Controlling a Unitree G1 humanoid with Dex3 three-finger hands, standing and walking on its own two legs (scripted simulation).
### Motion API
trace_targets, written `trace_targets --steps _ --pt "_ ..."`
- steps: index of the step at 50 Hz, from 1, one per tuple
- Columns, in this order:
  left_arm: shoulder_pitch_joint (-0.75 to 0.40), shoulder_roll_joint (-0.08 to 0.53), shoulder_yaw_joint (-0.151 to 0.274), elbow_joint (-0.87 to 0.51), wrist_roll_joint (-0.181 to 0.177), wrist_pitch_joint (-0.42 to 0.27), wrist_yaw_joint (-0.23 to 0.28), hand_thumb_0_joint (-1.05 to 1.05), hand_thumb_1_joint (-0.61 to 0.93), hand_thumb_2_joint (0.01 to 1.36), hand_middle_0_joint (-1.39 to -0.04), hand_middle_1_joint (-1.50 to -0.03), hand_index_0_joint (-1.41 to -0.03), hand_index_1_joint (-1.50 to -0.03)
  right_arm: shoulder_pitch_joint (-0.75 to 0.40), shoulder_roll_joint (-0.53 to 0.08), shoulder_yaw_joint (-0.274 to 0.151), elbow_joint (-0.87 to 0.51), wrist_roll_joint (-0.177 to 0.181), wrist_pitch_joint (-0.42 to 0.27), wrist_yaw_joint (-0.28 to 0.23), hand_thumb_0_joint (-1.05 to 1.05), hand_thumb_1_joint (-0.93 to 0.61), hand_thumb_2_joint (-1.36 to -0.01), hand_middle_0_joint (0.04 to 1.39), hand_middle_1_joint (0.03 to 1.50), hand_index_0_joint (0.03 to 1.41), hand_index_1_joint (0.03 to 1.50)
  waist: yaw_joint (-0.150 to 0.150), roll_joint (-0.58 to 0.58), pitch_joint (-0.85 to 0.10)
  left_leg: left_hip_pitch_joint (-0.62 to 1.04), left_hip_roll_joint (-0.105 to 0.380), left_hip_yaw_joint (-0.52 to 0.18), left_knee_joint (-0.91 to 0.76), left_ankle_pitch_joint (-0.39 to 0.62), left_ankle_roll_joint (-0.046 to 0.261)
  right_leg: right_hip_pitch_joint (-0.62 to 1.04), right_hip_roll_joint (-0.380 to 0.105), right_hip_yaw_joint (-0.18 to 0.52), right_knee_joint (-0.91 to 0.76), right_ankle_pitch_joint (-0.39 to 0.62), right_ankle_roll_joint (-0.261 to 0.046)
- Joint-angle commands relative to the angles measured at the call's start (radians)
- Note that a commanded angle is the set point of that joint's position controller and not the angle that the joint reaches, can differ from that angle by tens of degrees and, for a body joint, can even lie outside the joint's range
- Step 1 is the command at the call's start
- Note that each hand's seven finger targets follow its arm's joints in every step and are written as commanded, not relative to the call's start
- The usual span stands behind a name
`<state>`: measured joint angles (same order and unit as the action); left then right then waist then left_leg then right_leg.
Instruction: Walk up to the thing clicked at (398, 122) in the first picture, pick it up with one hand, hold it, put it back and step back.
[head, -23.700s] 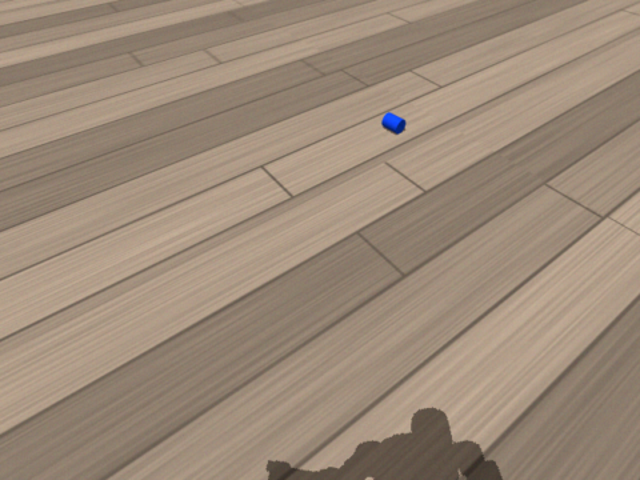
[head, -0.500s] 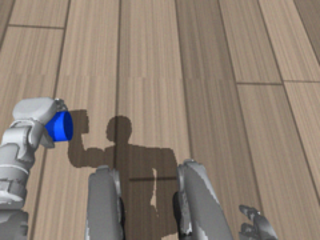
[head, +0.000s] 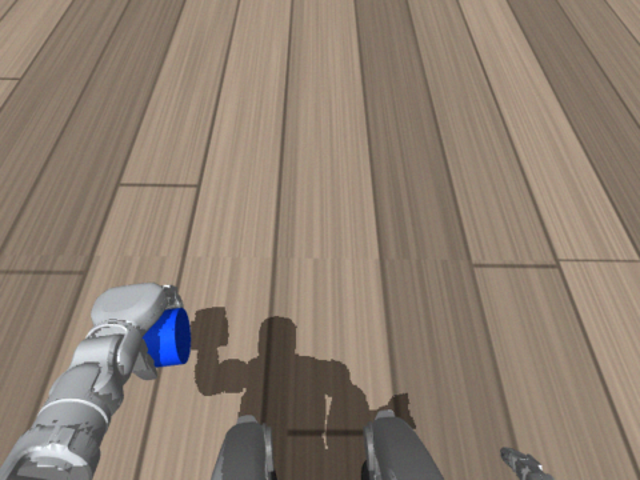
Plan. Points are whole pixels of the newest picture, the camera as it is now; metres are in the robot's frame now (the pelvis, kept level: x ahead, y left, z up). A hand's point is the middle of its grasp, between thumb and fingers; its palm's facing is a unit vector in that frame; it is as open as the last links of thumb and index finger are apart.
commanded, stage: lift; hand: left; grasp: from above
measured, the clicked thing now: (147, 339) +0.35 +0.25 -0.11
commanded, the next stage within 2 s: hold in 0.40 s
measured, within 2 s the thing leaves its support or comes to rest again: neither
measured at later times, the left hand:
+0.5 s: hand (138, 299) +0.36 +0.23 +0.00, palm faces -0.48 -0.08 -0.87, open 10.7 cm
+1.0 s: hand (131, 283) +0.36 +0.22 +0.04, palm faces -0.48 -0.05 -0.87, open 10.7 cm
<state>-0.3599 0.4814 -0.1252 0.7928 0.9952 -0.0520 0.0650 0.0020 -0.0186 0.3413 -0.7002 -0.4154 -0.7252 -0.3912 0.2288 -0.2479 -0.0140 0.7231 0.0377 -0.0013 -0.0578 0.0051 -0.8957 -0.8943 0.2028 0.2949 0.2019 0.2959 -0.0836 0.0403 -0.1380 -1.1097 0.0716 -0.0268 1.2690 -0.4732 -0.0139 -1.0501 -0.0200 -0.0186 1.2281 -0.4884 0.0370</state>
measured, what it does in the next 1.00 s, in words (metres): rises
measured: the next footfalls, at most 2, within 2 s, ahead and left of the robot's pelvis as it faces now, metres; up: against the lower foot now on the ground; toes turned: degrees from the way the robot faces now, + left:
none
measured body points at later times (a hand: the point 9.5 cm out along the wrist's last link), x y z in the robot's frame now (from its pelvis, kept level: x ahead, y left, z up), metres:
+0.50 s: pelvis +0.04 +0.00 +0.08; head +0.10 +0.00 +0.53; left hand +0.38 +0.23 +0.05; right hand +0.12 -0.27 -0.04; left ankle +0.07 +0.13 -0.62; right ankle +0.06 -0.15 -0.62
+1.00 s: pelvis +0.06 +0.00 +0.10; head +0.09 -0.01 +0.55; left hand +0.38 +0.22 +0.09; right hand +0.16 -0.27 -0.02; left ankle +0.07 +0.13 -0.62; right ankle +0.06 -0.15 -0.62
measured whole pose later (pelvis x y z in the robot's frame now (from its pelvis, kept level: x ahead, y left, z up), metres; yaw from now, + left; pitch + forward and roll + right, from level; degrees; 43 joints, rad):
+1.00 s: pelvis +0.06 +0.00 +0.10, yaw +0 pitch +6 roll +0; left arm -0.28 0.40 -0.18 0.76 1.02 -0.02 0.03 0.00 -0.06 0.44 -0.69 -0.43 -0.71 -0.41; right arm 0.24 -0.26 -0.05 0.72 0.04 0.05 -0.04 0.01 -0.89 -0.89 0.20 0.29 0.20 0.30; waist -0.03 0.03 -0.06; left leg -0.44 0.05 0.04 0.65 -0.31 -0.02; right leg -0.42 -0.03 0.01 0.63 -0.32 0.04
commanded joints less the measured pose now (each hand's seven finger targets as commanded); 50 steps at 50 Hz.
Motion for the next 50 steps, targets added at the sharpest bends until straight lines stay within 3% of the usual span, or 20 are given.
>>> trace_targets --steps 1,9,11,19,22,26,30,34,40,50 --pt "-0.370 0.202 0.077 -0.185 0.018 -0.002 0.091 0.000 0.851 0.777 -1.131 -0.650 -1.146 -0.635 0.040 -0.146 -0.058 -0.068 0.000 -0.047 -0.013 0.000 -0.887 -0.896 0.200 0.300 0.200 0.300 -0.007 0.081 -0.332 0.396 -0.058 0.000 -0.290 0.042 0.018 0.203 0.052 0.004 -0.280 0.080 -0.048" --pt "-0.350 0.199 0.074 -0.171 0.035 0.036 0.131 0.000 0.809 0.863 -1.135 -0.639 -1.129 -0.646 0.044 -0.152 -0.062 -0.057 -0.005 -0.045 -0.002 0.000 -0.884 -0.894 0.200 0.300 0.200 0.300 0.016 0.086 -0.319 0.581 -0.060 0.009 -0.420 0.188 0.007 0.350 0.045 0.002 -0.402 0.199 -0.044" --pt "-0.363 0.192 0.071 -0.175 0.024 0.045 0.134 0.000 0.804 0.881 -1.130 -0.650 -1.123 -0.657 0.043 -0.149 -0.061 -0.059 -0.005 -0.043 -0.001 0.000 -0.884 -0.894 0.200 0.300 0.200 0.300 0.019 0.057 -0.305 0.595 -0.063 0.012 -0.443 0.208 0.011 0.399 0.045 0.005 -0.435 0.219 -0.040" --pt "-0.307 0.134 0.035 -0.144 0.011 0.063 0.093 0.000 0.749 0.862 -1.095 -0.643 -1.090 -0.648 0.049 -0.143 -0.071 -0.058 -0.007 -0.029 0.001 0.000 -0.884 -0.892 0.200 0.300 0.200 0.300 0.026 0.019 -0.273 0.687 -0.072 0.033 -0.514 0.348 0.016 0.535 0.041 0.021 -0.533 0.365 -0.030" --pt "-0.303 0.132 0.039 -0.145 0.006 0.055 0.084 0.000 0.761 0.852 -1.099 -0.633 -1.097 -0.636 0.045 -0.147 -0.075 -0.064 -0.006 -0.026 0.003 0.000 -0.881 -0.891 0.201 0.300 0.200 0.300 0.020 0.024 -0.252 0.720 -0.071 0.036 -0.551 0.338 0.012 0.547 0.043 0.014 -0.561 0.344 -0.034" --pt "-0.293 0.144 0.047 -0.182 0.023 0.042 0.080 0.000 0.737 0.819 -1.077 -0.622 -1.080 -0.621 0.030 -0.147 -0.079 -0.072 -0.005 -0.021 0.005 0.000 -0.883 -0.890 0.200 0.299 0.200 0.299 0.038 0.039 -0.248 0.777 -0.069 0.037 -0.593 0.363 0.004 0.565 0.046 0.004 -0.583 0.347 -0.040" --pt "-0.327 0.149 0.045 -0.220 0.035 0.035 0.073 0.000 0.722 0.835 -1.069 -0.617 -1.068 -0.619 0.031 -0.154 -0.086 -0.070 -0.004 -0.015 0.004 0.000 -0.883 -0.891 0.200 0.299 0.200 0.299 0.031 0.054 -0.272 0.842 -0.066 0.040 -0.608 0.453 0.001 0.597 0.049 0.004 -0.593 0.417 -0.041" --pt "-0.314 0.146 0.050 -0.222 0.030 0.030 0.073 0.000 0.739 0.837 -1.085 -0.613 -1.084 -0.615 0.021 -0.155 -0.087 -0.076 -0.004 -0.014 0.007 0.000 -0.881 -0.890 0.200 0.299 0.200 0.299 0.038 0.033 -0.230 0.829 -0.074 0.047 -0.639 0.408 0.005 0.626 0.045 0.007 -0.627 0.392 -0.040" --pt "-0.291 0.134 0.041 -0.229 0.027 0.038 0.053 0.000 0.737 0.844 -1.090 -0.603 -1.085 -0.609 0.017 -0.156 -0.094 -0.078 -0.002 -0.003 0.010 0.000 -0.878 -0.890 0.200 0.299 0.200 0.299 0.043 0.032 -0.246 0.880 -0.076 0.060 -0.641 0.518 0.009 0.671 0.045 0.011 -0.643 0.492 -0.033" --pt "-0.275 0.133 0.040 -0.276 0.028 0.030 0.010 0.000 0.730 0.810 -1.087 -0.575 -1.082 -0.581 -0.011 -0.154 -0.090 -0.115 0.001 0.014 0.010 0.000 -0.880 -0.891 0.200 0.299 0.200 0.299 0.054 0.021 -0.201 0.895 -0.074 0.061 -0.694 0.490 0.009 0.702 0.048 0.009 -0.678 0.464 -0.038"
